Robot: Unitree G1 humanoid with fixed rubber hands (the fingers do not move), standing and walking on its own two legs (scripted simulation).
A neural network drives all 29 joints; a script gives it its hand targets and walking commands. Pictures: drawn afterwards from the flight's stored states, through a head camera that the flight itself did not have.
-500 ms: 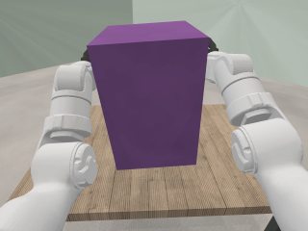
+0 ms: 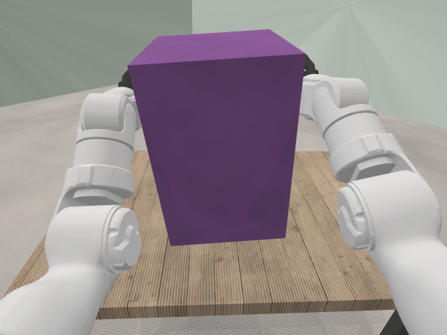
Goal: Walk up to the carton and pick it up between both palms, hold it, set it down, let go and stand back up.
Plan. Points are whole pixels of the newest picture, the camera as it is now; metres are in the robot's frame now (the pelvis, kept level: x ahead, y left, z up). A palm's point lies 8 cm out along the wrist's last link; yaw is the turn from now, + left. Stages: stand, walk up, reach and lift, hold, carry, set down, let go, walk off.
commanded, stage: hold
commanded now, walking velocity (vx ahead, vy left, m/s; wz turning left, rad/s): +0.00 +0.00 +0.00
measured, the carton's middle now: (220, 136) +0.36 -0.01 +0.28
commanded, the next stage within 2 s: none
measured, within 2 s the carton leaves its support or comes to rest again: neither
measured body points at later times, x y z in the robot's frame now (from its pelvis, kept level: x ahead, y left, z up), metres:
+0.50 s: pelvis +0.00 +0.00 +0.00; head -0.11 +0.01 +0.44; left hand +0.38 +0.14 +0.33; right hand +0.38 -0.15 +0.35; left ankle +0.02 +0.15 -0.74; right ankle +0.01 -0.11 -0.74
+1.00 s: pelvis +0.00 +0.00 +0.00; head -0.10 +0.01 +0.44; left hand +0.39 +0.14 +0.33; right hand +0.38 -0.15 +0.35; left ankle +0.02 +0.15 -0.74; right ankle +0.01 -0.11 -0.74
